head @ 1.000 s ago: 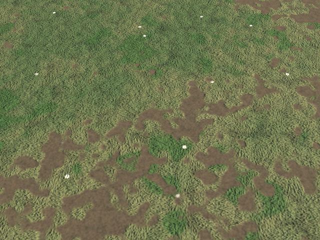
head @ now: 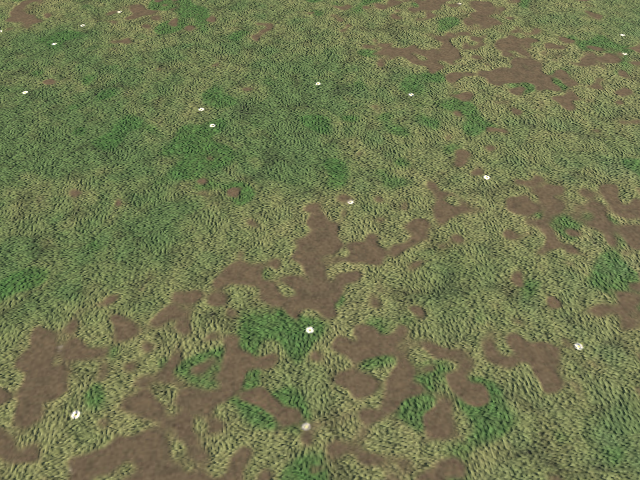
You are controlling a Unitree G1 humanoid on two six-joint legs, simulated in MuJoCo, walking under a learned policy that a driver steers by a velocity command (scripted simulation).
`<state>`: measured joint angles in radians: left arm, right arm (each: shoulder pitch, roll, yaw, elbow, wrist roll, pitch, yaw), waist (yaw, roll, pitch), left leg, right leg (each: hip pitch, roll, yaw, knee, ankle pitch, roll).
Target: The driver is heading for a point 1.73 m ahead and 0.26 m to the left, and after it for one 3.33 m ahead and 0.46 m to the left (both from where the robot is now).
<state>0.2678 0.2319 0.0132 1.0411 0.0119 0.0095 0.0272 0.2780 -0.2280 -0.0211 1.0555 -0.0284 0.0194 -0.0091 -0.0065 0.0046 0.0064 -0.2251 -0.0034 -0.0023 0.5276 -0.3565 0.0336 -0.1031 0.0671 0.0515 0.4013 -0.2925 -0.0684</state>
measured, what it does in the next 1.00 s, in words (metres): walks ahead: right foot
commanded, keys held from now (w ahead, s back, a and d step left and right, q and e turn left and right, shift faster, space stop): w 1.00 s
